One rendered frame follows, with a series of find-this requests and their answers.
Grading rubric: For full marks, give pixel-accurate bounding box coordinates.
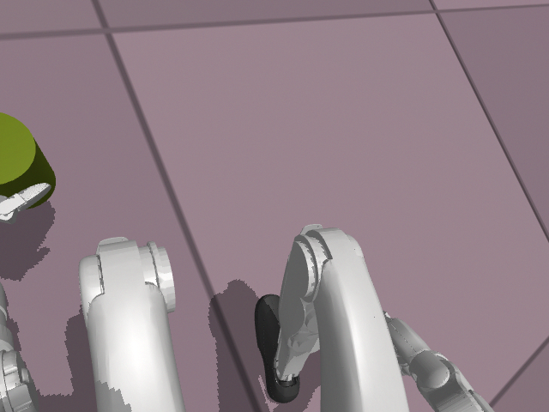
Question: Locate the right robot hand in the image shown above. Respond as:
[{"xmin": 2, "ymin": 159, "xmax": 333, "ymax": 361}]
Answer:
[{"xmin": 383, "ymin": 311, "xmax": 431, "ymax": 377}]

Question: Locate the right robot arm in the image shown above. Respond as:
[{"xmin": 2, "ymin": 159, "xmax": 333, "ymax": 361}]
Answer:
[{"xmin": 408, "ymin": 350, "xmax": 495, "ymax": 412}]

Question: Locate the can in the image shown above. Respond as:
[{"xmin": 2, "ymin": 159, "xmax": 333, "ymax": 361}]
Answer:
[{"xmin": 0, "ymin": 112, "xmax": 56, "ymax": 209}]

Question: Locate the left robot hand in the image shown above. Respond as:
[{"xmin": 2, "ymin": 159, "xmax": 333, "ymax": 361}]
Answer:
[{"xmin": 0, "ymin": 183, "xmax": 51, "ymax": 224}]

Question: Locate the left robot arm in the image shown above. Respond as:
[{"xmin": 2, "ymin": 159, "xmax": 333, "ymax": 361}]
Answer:
[{"xmin": 0, "ymin": 282, "xmax": 39, "ymax": 412}]

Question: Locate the right robot foot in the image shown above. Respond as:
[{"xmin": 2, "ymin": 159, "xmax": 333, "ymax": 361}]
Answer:
[{"xmin": 255, "ymin": 294, "xmax": 299, "ymax": 403}]

